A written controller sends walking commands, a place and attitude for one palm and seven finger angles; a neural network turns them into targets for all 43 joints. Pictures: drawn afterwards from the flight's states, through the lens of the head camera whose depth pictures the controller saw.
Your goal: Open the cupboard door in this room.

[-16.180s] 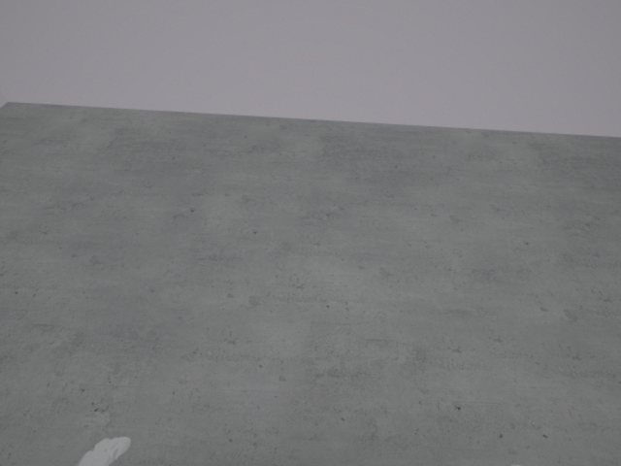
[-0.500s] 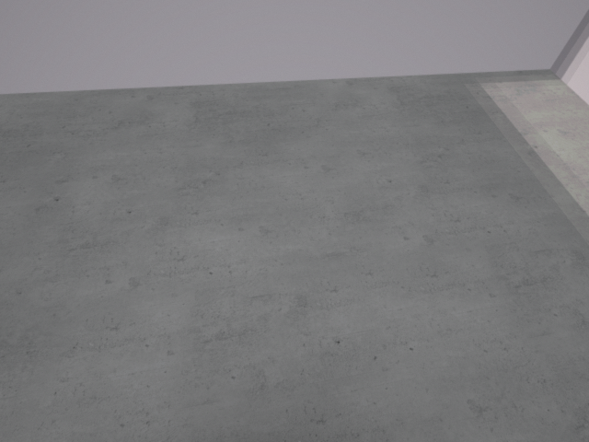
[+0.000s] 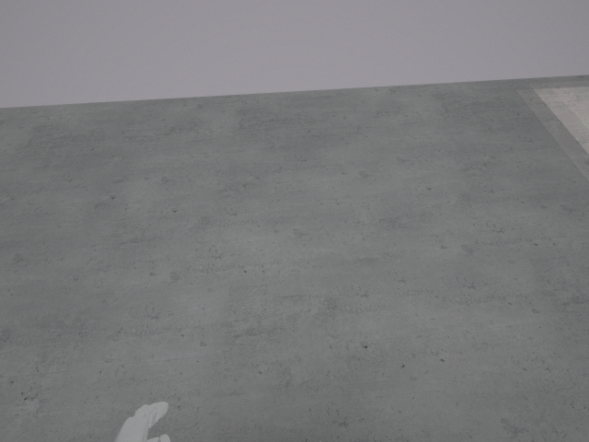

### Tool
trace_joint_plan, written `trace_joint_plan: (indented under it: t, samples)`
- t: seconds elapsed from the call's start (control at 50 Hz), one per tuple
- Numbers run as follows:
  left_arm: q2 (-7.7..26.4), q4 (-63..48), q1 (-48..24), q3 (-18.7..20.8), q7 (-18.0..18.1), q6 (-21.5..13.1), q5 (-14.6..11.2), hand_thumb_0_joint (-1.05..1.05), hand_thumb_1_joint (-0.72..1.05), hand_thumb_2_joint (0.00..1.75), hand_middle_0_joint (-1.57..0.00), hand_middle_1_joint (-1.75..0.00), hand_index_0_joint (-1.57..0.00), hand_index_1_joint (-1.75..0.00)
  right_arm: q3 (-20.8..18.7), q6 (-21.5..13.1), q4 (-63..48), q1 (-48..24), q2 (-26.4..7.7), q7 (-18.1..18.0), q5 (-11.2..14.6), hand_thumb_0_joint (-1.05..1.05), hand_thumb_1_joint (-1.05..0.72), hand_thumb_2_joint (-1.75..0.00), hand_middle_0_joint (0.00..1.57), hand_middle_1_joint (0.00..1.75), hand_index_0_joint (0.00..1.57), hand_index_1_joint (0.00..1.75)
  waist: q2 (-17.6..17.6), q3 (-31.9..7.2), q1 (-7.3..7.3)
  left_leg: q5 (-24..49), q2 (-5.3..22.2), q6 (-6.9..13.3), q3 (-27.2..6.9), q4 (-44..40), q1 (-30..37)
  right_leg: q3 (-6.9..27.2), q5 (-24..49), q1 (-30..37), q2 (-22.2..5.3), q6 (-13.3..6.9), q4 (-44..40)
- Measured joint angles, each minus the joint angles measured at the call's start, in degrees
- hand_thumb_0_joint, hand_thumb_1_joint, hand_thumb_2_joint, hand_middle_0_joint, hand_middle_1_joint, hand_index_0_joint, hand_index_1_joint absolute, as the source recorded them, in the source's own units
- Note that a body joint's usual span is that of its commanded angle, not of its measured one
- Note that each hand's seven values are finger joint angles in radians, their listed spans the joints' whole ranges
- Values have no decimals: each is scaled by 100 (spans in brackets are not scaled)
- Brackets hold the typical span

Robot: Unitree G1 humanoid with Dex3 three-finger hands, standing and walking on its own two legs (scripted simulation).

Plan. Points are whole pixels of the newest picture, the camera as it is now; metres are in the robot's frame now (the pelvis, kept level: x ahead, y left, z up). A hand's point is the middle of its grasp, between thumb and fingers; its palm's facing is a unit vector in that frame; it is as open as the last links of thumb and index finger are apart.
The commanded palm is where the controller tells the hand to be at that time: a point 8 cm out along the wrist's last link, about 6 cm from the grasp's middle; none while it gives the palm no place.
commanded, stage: turn or walk to find it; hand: left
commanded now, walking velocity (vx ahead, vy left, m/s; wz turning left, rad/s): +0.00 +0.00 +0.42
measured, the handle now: out of the picture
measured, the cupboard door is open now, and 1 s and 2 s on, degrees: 0 0 0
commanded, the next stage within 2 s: stand and wait in 0.48 s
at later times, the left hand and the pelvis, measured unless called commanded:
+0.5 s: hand out of the picture -0.08 +0.21 -0.18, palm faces +0.31 -0.92 -0.24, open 7.4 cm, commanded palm none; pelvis -0.04 +0.01 +0.00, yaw +15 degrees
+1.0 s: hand out of the picture -0.05 +0.19 -0.16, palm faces +0.14 -0.96 -0.26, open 7.4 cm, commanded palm none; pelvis -0.07 +0.00 -0.01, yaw +5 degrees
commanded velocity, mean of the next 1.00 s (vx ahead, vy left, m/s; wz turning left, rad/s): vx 0.00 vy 0.00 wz -0.07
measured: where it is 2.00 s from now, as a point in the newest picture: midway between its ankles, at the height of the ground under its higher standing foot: outside the picture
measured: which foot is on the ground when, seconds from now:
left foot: down 0.00-0.00, up 0.02-0.48, down 0.50-0.96, up 0.98-1.00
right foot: down 0.00-0.50, up 0.52-0.94, down 0.96-1.00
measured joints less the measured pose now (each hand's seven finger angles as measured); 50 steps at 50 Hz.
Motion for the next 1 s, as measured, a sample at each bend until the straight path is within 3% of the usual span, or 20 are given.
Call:
trace_joint_plan:
  t: [0.04, 0.08, 0.14, 0.2, 0.3, 0.44, 0.5, 0.52, 0.58, 0.64, 0.7, 0.78, 0.88, 0.94, 0.98, 1.0]
  samples:
    - [-111, -28, 36, -54, 8, -57, 43, 0, 91, 90, -20, -30, -20, -30, -65, 72, 43, 25, -83, -4, 19, 0, -90, -90, 21, 30, 20, 30, 134, 50, -34, -829, -26, -39, -21, 866, -325, -154, 1, -5, 3, -331, 104]
    - [-193, -49, 141, -75, 18, -56, 47, 0, 91, 90, -20, -30, -20, -30, -116, 158, 75, 71, -138, 14, -1, 0, -91, -90, 20, 30, 20, 30, 132, 30, -34, -1153, -72, -52, 92, 2005, -706, -278, -16, 64, -103, -479, 52]
    - [-266, 1, 311, -83, 31, -23, 42, 0, 90, 90, -20, -30, -20, -30, -169, 206, 121, 106, -218, 68, -28, 0, -91, -90, 20, 30, 20, 30, 128, 3, -13, -844, 72, -123, 236, 3202, -1046, -425, 111, 212, -194, -504, -206]
    - [-298, 80, 454, -82, 39, -29, 48, 0, 90, 90, -20, -30, -20, -30, -183, 206, 141, 155, -258, 91, -33, 0, -91, -90, 20, 30, 20, 30, 117, -18, -13, -548, 266, -231, 258, 3572, -1093, -607, 201, 293, -258, -515, -371]
    - [-286, 165, 677, -60, 43, -76, 77, 0, 91, 90, -20, -30, -20, -30, -151, 245, 224, 118, -252, 87, -22, 0, -91, -90, 20, 30, 20, 30, 30, -25, 104, -665, 482, -348, 294, 3124, -796, -876, 230, 292, -372, -509, -412]
    - [-66, 332, 879, 28, 26, -47, 144, 0, 91, 90, -20, -30, -20, -30, -36, 161, 135, -284, -149, 63, 48, 0, -91, -90, 20, 30, 20, 30, -215, 75, 355, -1169, 509, -279, 700, 1375, -85, -1160, 183, 80, -627, -367, -122]
    - [91, 416, 971, 84, 19, 16, 98, 0, 90, 90, -20, -30, -20, -30, 15, 2, -7, -437, -111, 65, 62, 0, -91, -90, 20, 30, 20, 30, -318, 65, 379, -407, 435, -118, 860, 130, 384, -1273, 15, -116, -792, -212, 327]
    - [174, 457, 975, 111, 20, 69, 73, 0, 90, 90, -20, -30, -20, -30, 23, -49, -24, -509, -47, 58, 48, 0, -91, -90, 20, 30, 20, 30, -441, 93, 407, -369, 355, 17, 895, 160, 373, -1118, -305, -247, -839, -120, 642]
    - [318, 630, 996, 132, 61, 246, 64, 0, 91, 90, -20, -30, -20, -30, 129, -130, -57, -621, 114, 5, 15, 0, -91, -90, 20, 30, 20, 30, -567, 60, 473, -462, 314, 210, 945, 131, 473, -481, -1098, -618, -581, -12, 1691]
    - [310, 781, 985, 96, 44, 254, 69, 0, 91, 90, -20, -30, -19, -30, 223, -185, -3, -672, 219, -90, 2, 0, -91, -90, 20, 30, 20, 30, -506, -24, 481, -277, 310, 253, 938, -242, 673, -96, -915, -757, -361, -6, 2223]
    - [212, 841, 1024, 37, 17, 197, 68, 0, 91, 90, -20, -30, -19, -30, 275, -234, 83, -713, 309, -129, 18, 0, -91, -90, 20, 30, 20, 30, -440, -85, 525, -122, 288, 296, 1038, -533, 836, 146, -702, -711, -267, 15, 2222]
    - [32, 866, 1037, 17, -17, 248, 63, 0, 91, 90, -20, -30, -19, -30, 271, -229, 136, -725, 422, -138, 15, 0, -90, -90, 21, 30, 20, 30, -328, -84, 522, -114, 331, 301, 1256, -571, 890, 207, -808, -569, -198, 45, 2035]
    - [-148, 771, 928, 43, -70, 298, 76, 0, 91, 90, -20, -30, -19, -30, 129, -199, 123, -674, 350, -140, -7, -1, -92, -90, 21, 30, 21, 30, -176, 31, 399, -241, 498, 222, 1565, -290, 752, 5, -955, -346, -143, 11, 1564]
    - [-189, 630, 839, 68, -99, 224, 85, 0, 91, 90, -20, -30, -19, -30, 58, -145, 178, -549, 215, -132, -6, -1, -91, -90, 21, 30, 20, 30, -79, 78, 350, -389, 652, 112, 1711, 64, 559, -146, -416, -29, -86, -46, 746]
    - [-212, 561, 783, 80, -93, 118, 117, 0, 91, 90, -20, -30, -19, -30, -7, -82, 227, -455, 85, -132, 24, -1, -91, -90, 21, 30, 20, 30, 49, 101, 334, -723, 806, 10, 1671, 610, 288, -195, -314, 69, 50, -381, 401]
    - [-232, 529, 744, 71, -83, 81, 112, 0, 91, 90, -20, -30, -20, -30, -34, -15, 246, -420, 17, -144, 36, 0, -91, -90, 21, 30, 20, 30, 110, 130, 312, -1081, 792, -25, 1472, 1058, 85, -201, -332, 19, 112, -514, 453]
